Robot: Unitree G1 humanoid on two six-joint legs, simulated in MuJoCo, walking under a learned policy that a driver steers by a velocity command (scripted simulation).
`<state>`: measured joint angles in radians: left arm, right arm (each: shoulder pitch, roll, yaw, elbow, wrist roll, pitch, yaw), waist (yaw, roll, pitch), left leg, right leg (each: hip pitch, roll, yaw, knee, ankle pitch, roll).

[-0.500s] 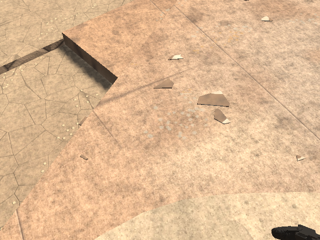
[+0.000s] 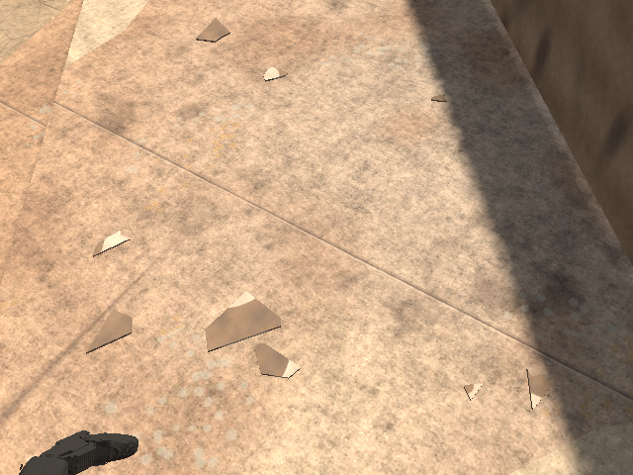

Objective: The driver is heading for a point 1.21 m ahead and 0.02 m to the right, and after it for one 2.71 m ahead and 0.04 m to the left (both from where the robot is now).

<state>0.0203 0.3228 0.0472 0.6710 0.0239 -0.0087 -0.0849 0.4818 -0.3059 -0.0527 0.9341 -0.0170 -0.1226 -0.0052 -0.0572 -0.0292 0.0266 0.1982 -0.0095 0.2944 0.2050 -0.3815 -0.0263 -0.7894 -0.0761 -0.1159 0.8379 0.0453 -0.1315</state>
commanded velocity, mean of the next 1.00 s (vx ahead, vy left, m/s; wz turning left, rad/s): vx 1.00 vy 0.00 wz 0.15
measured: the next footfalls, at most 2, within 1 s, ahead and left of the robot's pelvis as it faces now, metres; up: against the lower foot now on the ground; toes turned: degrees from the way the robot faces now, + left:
right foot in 0.10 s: +0.29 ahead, -0.05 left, +0.00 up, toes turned -10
left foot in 0.56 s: +0.76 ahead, +0.00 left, +0.00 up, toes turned -6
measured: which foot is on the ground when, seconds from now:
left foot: down 0.00-0.10, up 0.12-0.54, down 0.56-0.98, up 1.00-1.00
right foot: up 0.00-0.08, down 0.10-0.56, up 0.58-0.98, down 1.00-1.00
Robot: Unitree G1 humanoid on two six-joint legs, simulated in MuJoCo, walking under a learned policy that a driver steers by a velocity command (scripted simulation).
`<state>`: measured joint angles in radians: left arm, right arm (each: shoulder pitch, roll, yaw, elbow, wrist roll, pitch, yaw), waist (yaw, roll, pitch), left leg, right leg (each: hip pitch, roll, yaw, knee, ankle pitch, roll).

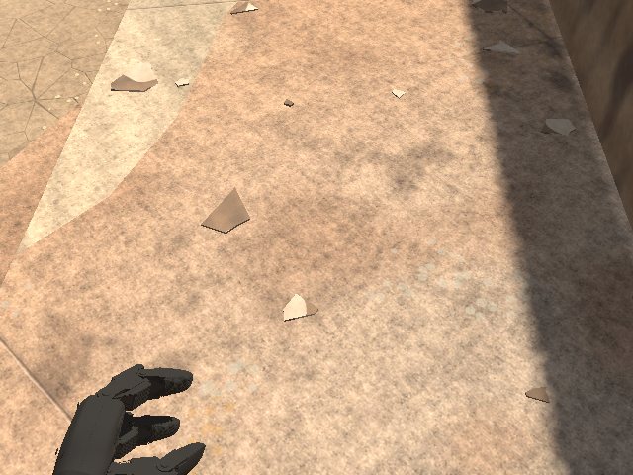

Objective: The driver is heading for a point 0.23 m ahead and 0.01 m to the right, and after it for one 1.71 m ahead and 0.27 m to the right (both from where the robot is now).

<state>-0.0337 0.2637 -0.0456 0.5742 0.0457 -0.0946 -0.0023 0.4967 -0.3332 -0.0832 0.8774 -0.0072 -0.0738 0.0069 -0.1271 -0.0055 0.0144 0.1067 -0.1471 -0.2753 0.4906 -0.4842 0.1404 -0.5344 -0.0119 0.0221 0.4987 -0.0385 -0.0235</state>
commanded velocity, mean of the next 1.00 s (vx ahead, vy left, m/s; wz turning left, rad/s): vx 0.24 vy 0.00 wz -0.28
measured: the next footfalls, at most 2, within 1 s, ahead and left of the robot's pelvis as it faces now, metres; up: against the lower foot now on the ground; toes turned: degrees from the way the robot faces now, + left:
left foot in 0.36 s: +0.44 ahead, +0.07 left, +0.00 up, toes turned +2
right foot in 0.78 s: +0.36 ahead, -0.15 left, +0.00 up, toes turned -17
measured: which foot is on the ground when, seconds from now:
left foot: up 0.00-0.34, down 0.36-0.78, up 0.80-1.00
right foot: down 0.00-0.36, up 0.38-0.76, down 0.78-1.00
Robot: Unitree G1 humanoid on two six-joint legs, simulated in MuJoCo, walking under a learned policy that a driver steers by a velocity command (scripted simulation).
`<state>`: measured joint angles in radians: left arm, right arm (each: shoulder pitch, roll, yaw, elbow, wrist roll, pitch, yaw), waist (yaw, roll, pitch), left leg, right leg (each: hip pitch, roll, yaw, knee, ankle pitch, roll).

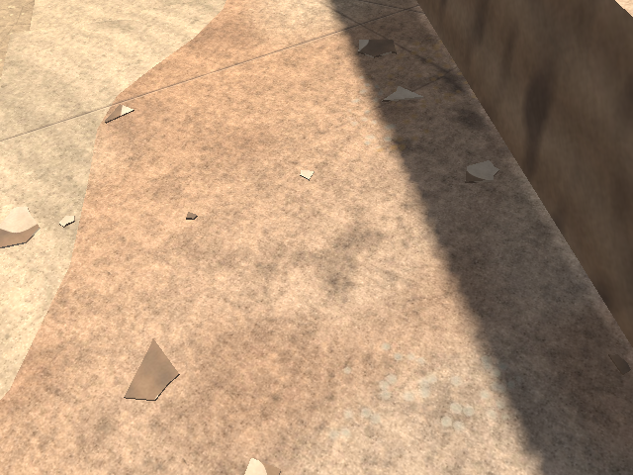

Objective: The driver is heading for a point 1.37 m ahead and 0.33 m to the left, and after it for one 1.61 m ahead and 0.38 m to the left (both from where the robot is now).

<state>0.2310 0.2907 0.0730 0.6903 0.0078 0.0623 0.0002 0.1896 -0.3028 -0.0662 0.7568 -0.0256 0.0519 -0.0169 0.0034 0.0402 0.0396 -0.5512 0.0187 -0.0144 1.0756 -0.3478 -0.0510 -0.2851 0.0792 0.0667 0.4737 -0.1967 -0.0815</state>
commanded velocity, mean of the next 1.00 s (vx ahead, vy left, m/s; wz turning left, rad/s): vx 0.00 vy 0.00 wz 0.38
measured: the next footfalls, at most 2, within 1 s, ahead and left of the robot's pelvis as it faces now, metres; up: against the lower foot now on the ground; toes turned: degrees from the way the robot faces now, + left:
left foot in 0.30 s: +0.02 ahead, +0.11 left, +0.00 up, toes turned +3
right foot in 0.72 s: +0.10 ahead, -0.07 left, +0.00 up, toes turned +31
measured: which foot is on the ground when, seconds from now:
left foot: up 0.00-0.28, down 0.30-0.72, up 0.74-1.00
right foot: down 0.00-0.30, up 0.32-0.70, down 0.72-1.00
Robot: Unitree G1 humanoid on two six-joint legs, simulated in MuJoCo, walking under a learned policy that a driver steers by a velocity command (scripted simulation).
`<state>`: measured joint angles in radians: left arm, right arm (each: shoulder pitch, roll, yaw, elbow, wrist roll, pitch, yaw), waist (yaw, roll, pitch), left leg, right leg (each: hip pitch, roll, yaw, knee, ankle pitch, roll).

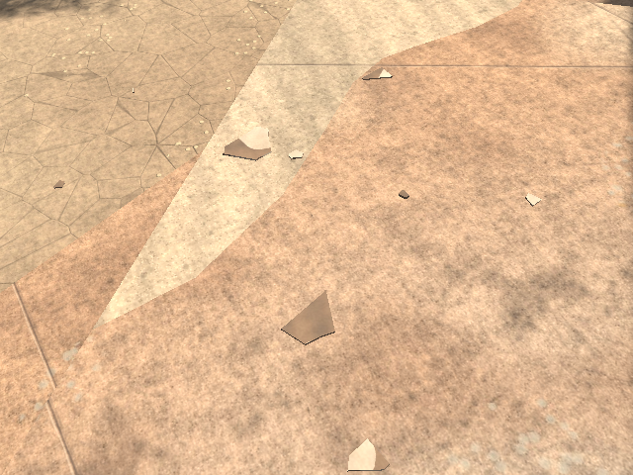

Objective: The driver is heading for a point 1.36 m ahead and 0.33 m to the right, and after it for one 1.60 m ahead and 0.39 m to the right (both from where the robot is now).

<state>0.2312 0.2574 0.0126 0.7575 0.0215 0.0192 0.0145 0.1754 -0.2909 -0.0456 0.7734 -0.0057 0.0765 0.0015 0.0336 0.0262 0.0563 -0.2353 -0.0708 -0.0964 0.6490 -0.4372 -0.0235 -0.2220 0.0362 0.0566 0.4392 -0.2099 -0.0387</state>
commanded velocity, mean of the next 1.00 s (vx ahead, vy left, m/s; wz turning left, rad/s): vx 0.27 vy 0.00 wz -0.24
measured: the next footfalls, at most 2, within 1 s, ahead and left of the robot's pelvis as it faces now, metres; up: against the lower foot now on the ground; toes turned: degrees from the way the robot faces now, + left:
left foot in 0.06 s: +0.01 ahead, +0.11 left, +0.00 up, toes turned -6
right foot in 0.42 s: +0.00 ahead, -0.12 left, +0.00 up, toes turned -23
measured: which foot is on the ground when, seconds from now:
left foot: up 0.00-0.04, down 0.06-0.40, up 0.42-1.00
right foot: down 0.00-0.06, up 0.08-0.40, down 0.42-1.00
